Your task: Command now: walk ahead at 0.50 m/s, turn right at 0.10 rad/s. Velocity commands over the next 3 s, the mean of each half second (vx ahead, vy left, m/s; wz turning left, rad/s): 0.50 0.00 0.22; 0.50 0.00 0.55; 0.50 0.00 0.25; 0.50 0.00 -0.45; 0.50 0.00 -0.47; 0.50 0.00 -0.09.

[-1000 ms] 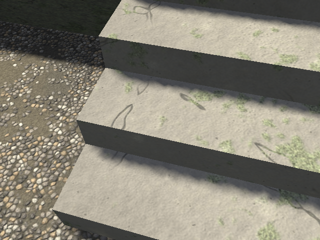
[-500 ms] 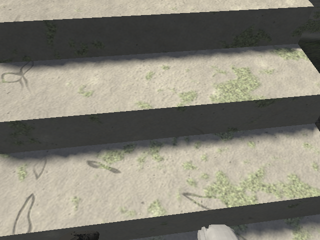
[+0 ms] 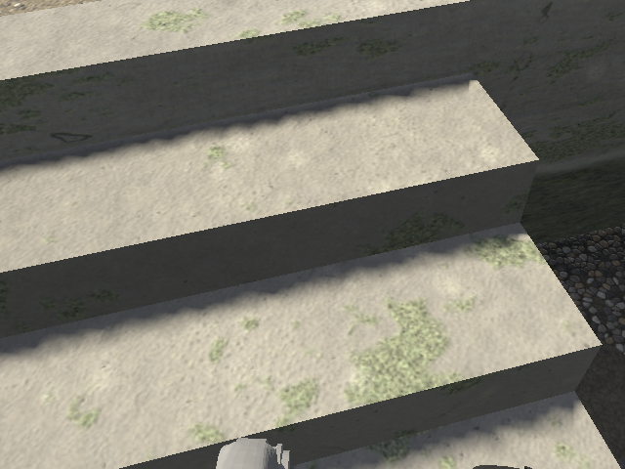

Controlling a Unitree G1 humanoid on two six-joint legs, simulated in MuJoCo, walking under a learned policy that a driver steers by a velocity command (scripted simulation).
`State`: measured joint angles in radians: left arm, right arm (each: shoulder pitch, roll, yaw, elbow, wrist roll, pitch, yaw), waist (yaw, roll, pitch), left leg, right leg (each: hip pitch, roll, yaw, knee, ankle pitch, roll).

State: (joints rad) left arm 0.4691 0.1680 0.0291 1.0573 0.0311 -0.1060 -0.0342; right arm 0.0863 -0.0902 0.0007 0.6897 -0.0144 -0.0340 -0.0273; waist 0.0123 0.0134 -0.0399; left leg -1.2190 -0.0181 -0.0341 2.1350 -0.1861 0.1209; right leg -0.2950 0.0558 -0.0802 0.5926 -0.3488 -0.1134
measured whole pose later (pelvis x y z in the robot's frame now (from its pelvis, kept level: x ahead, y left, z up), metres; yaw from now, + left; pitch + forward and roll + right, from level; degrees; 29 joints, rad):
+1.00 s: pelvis +0.60 +0.07 +0.33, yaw +27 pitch +3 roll -3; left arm 0.38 0.20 0.07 1.01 0.04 -0.13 0.00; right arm 0.00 -0.15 -0.04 0.54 -0.03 -0.04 -0.01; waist -0.02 0.04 -0.06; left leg -1.13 -0.02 -0.12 1.97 -0.14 0.13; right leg -0.28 -0.06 -0.26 0.60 -0.35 -0.01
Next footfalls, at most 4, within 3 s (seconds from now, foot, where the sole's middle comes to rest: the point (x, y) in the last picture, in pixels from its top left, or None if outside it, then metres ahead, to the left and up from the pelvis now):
0.24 left None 0.29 0.05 -0.60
0.72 right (365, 316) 0.67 -0.04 -0.43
1.24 left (136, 192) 0.84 0.38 -0.26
1.82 right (141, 17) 1.17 0.39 -0.09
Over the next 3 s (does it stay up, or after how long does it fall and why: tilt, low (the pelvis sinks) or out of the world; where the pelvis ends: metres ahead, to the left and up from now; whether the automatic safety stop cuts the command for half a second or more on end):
stays up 1.69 0.47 0.69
